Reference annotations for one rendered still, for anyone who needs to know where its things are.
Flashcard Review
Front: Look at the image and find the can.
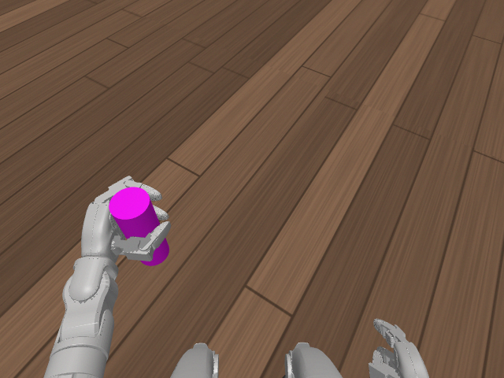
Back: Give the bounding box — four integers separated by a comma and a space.
109, 187, 169, 266

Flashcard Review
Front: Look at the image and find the left robot hand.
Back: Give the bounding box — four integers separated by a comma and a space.
81, 176, 171, 263

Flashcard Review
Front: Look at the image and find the left robot arm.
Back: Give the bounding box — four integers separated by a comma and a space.
43, 255, 119, 378

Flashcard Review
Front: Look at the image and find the right robot hand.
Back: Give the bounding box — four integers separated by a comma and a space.
369, 319, 429, 378

